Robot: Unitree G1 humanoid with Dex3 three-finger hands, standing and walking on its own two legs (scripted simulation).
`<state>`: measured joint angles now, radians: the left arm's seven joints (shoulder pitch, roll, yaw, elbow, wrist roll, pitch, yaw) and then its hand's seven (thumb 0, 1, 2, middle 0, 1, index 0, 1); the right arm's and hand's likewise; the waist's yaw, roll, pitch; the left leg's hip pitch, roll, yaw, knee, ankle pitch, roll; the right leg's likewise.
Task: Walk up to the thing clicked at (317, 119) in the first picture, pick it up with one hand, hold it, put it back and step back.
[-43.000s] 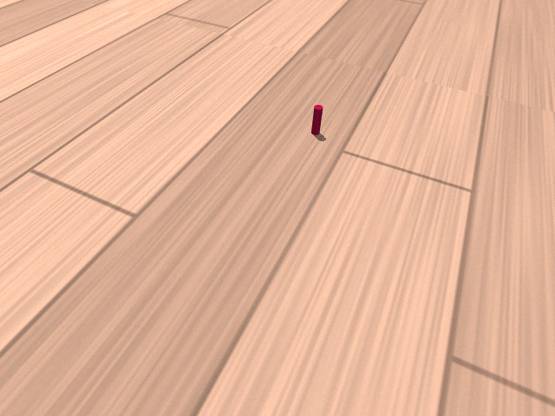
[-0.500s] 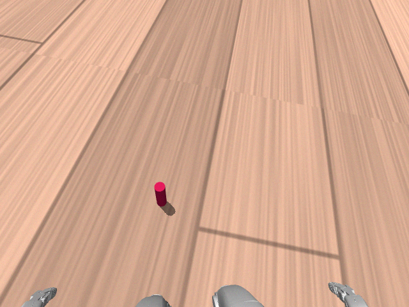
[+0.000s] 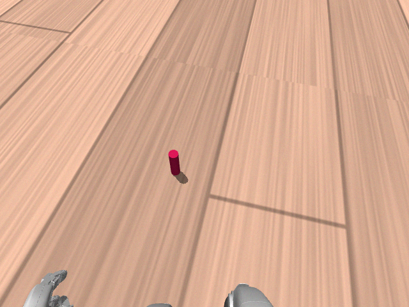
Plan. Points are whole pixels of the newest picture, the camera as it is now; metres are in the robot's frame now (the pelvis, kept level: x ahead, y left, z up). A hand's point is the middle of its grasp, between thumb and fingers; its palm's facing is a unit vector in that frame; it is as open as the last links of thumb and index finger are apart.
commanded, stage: step back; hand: left
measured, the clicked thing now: (174, 163) +0.81 +0.13 -0.66
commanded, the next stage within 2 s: stand in 1.56 s
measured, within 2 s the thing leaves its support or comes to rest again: neither
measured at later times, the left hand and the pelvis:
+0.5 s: hand out of the picture -0.11 +0.24 -0.13, palm faces -0.07 -0.91 -0.42, open 7.4 cm; pelvis -0.18 -0.03 +0.01, yaw -4 degrees
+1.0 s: hand out of the picture -0.17 +0.24 -0.13, palm faces +0.04 -0.93 -0.36, open 7.4 cm; pelvis -0.23 -0.03 +0.01, yaw +1 degrees
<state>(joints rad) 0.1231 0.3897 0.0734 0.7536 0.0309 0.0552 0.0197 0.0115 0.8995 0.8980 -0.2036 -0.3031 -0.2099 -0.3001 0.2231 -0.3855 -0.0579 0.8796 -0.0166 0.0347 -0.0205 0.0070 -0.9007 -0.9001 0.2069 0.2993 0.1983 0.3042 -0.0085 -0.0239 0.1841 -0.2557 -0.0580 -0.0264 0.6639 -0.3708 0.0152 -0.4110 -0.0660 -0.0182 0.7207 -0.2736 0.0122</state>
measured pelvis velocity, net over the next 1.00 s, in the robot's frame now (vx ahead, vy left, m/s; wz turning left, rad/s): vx -0.23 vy -0.03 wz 0.01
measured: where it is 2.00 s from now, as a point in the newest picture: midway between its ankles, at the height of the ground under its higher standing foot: outside the picture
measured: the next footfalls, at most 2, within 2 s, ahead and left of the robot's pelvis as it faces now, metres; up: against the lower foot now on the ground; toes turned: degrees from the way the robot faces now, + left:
right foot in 0.36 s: -0.16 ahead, -0.15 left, +0.00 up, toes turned +0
left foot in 0.64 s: -0.18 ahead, +0.10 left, +0.00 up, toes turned -1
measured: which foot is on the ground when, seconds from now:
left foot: down 0.00-0.38, up 0.40-0.62, down 0.64-1.00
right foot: down 0.00-0.00, up 0.02-0.34, down 0.36-1.00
